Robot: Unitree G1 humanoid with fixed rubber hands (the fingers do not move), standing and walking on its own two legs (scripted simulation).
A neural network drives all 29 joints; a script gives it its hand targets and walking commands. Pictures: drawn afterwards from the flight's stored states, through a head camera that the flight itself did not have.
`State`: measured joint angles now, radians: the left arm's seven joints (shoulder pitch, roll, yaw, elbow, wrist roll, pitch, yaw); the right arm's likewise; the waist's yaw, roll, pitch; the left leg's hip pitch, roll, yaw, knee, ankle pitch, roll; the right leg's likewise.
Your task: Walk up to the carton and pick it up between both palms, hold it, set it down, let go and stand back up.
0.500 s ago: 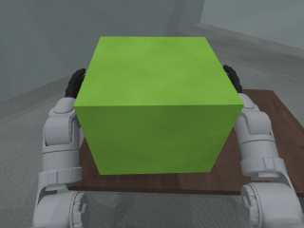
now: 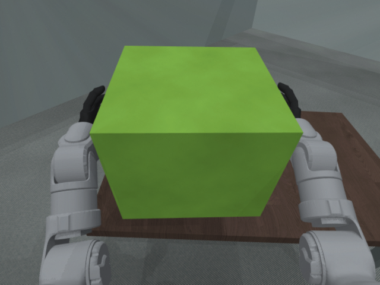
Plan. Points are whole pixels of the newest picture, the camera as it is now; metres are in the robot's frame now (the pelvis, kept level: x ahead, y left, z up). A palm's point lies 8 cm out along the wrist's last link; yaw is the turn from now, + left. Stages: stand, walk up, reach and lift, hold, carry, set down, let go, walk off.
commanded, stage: hold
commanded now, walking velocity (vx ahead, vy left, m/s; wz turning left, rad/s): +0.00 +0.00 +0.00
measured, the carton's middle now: (191, 129) +0.39 -0.01 +0.16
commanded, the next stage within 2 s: none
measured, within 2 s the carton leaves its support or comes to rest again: neither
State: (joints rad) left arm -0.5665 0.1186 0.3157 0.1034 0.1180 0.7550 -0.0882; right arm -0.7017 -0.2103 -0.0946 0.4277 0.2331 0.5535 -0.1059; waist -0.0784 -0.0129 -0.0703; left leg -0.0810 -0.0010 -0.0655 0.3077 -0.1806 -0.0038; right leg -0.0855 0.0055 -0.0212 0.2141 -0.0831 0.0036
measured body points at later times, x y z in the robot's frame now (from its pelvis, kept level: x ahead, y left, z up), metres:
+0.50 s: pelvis +0.01 +0.00 +0.00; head -0.04 +0.01 +0.45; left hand +0.38 +0.19 +0.19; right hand +0.38 -0.20 +0.21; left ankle -0.01 +0.12 -0.75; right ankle +0.02 -0.12 -0.75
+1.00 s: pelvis +0.00 +0.00 +0.00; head -0.04 +0.01 +0.45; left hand +0.37 +0.19 +0.20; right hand +0.38 -0.20 +0.21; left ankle -0.01 +0.12 -0.75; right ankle +0.02 -0.12 -0.75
